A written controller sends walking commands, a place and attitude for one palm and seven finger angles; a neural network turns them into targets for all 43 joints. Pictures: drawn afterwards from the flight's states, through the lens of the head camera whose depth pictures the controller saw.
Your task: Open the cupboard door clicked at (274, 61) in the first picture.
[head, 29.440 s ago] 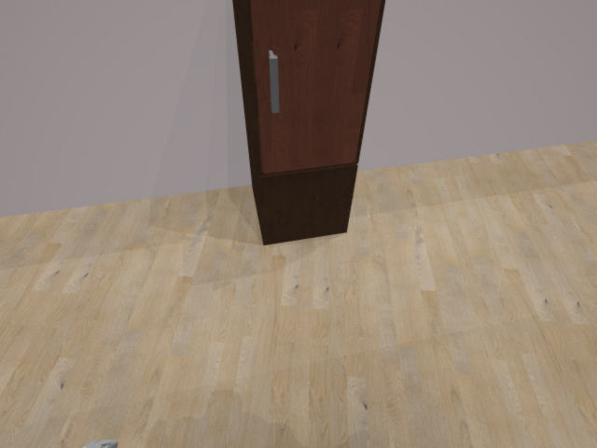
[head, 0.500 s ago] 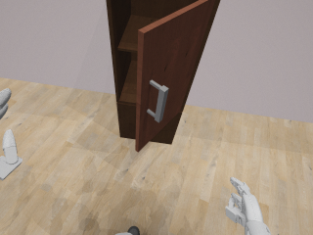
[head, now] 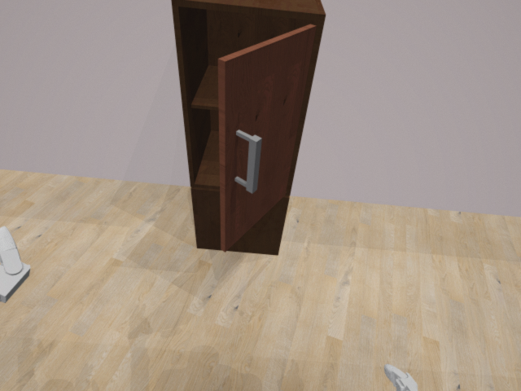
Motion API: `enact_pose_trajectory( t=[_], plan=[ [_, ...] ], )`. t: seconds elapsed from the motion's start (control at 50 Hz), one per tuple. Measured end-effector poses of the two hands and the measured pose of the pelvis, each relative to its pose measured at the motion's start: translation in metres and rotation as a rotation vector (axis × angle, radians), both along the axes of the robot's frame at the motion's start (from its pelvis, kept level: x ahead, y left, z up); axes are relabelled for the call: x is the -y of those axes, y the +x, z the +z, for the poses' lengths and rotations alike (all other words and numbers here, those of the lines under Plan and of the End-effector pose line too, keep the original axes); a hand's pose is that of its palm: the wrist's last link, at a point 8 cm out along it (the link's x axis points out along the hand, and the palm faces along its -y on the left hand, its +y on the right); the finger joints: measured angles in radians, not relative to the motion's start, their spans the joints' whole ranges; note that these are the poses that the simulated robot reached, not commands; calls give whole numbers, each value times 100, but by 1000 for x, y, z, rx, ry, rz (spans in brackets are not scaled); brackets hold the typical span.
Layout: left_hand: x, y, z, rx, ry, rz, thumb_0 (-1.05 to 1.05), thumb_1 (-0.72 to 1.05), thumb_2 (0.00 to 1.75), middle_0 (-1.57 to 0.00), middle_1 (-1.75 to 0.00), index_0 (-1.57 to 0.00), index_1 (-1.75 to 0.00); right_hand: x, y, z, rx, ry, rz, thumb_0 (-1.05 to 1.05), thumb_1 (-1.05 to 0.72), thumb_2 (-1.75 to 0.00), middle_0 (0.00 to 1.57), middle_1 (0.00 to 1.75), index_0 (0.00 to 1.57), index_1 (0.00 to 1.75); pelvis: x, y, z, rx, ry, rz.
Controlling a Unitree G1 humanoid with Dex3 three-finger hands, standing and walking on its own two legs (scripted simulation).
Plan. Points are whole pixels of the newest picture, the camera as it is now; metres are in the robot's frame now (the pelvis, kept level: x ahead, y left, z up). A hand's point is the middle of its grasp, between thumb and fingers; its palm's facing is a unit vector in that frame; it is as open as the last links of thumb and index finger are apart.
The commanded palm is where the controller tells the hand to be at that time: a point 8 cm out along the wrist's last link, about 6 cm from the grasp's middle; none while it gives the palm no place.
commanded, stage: stop stepping back and stand still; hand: left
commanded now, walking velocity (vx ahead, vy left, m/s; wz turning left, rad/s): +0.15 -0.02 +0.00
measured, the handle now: (246, 162) +0.63 +0.04 +0.00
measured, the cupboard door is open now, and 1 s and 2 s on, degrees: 56 56 56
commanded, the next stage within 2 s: let the arm hang, fingers relaxed in 0.24 s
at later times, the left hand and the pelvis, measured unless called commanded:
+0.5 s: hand (94, 384) +0.16 +0.25 -0.07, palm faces +0.17 -0.92 -0.35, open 7.4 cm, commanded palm none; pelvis -0.01 +0.01 -0.01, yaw +4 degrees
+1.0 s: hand out of the picture -0.09 +0.21 -0.16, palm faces +0.11 -0.97 -0.24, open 7.3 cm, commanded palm none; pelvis -0.02 +0.02 +0.01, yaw +5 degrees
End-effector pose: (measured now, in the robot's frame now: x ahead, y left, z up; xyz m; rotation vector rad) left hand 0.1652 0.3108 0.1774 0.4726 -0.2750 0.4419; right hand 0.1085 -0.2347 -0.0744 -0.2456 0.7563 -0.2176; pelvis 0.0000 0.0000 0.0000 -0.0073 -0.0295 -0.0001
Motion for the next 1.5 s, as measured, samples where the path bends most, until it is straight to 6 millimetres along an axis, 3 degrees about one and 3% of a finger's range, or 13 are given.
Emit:
enact_pose_trajectory(
  t=[0.14,0.26,0.36,0.4,0.46,0.54,0.58,0.62,0.78,0.9,1.02,1.3,1.5],
  plan=[
    [33,-25,11,-57,110,-105,1,89,89,-21,-30,-21,-30,5,-5,-3,15,36,30,1,-90,-90,20,30,20,30,10,-16,-1,-2,5,-8],
    [17,-31,13,-5,75,-17,1,89,89,-21,-30,-22,-30,17,-2,-3,-21,1,29,2,-90,-90,20,30,20,30,8,-12,3,-10,16,4],
    [4,-21,-5,-21,34,11,1,89,89,-21,-30,-21,-30,18,14,-6,4,-37,55,2,-90,-90,20,30,20,30,-4,-6,-5,-11,-10,35],
    [-3,-7,-51,-211,-37,9,0,89,90,-20,-30,-21,-30,16,20,-18,-46,-17,91,1,-90,-90,20,30,20,30,-10,-9,-8,-20,2,50],
    [1,-6,-152,-605,-229,39,0,90,90,-19,-29,-20,-30,8,21,-38,-127,15,121,1,-90,-90,20,30,20,30,-12,-13,-13,-31,22,73],
    [46,-64,-266,-1101,-459,38,1,91,89,-19,-29,-20,-30,-9,8,-50,-229,71,119,1,-90,-90,20,30,20,30,-11,-13,-10,-16,16,76],
    [74,-105,-301,-1294,-557,24,1,91,89,-19,-29,-20,-30,-18,-6,-51,-291,88,107,1,-90,-90,20,30,20,30,-10,-12,-7,-8,14,73],
    [77,-136,-315,-1359,-637,112,-2,98,89,-20,-29,-21,-30,-25,-23,-53,-364,94,103,1,-90,-90,20,30,20,30,-9,-12,-4,-5,7,79],
    [61,-232,-318,-1623,-678,250,-2,98,89,-20,-30,-21,-30,-18,-76,-57,-574,60,44,0,-94,-90,20,30,20,30,-16,-14,5,-6,-9,84],
    [55,-263,-309,-1708,-677,307,0,94,89,-20,-29,-20,-30,-20,-104,-62,-659,74,22,0,-92,-90,20,30,20,30,-21,-15,7,-5,-3,83],
    [54,-256,-308,-1696,-663,302,0,92,89,-19,-29,-20,-30,-30,-119,-67,-686,110,10,1,-91,-90,20,30,20,30,-23,-15,7,-2,3,78],
    [78,-192,-315,-1563,-658,186,0,91,89,-19,-29,-20,-30,-51,-124,-73,-672,184,-9,1,-91,-90,20,30,20,30,-18,-10,6,2,9,70],
    [82,-193,-316,-1580,-662,198,1,92,89,-20,-29,-20,-30,-45,-127,-72,-687,183,-29,1,-91,-90,20,30,20,30,-13,-6,6,3,9,65]
  ],
)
